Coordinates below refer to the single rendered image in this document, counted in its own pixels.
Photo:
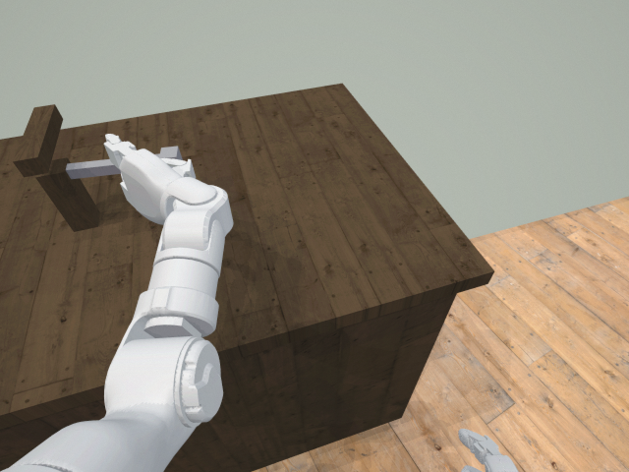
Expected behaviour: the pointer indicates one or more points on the robot right hand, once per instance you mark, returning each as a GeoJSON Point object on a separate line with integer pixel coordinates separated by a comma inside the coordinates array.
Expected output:
{"type": "Point", "coordinates": [486, 451]}

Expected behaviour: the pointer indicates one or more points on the counter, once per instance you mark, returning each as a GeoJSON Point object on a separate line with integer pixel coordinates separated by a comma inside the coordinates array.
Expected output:
{"type": "Point", "coordinates": [336, 278]}

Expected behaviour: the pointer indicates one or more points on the robot left upper arm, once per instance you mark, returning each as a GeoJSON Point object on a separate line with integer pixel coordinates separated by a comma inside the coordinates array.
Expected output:
{"type": "Point", "coordinates": [158, 391]}

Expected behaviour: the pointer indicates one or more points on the left robot forearm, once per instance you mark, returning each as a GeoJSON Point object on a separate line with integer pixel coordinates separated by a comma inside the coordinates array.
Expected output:
{"type": "Point", "coordinates": [180, 299]}

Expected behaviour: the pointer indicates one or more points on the tap lever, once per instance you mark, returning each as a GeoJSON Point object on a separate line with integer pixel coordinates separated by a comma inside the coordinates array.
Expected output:
{"type": "Point", "coordinates": [106, 167]}

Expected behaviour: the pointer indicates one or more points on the robot left hand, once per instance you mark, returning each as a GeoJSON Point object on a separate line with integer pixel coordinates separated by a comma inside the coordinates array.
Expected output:
{"type": "Point", "coordinates": [145, 176]}

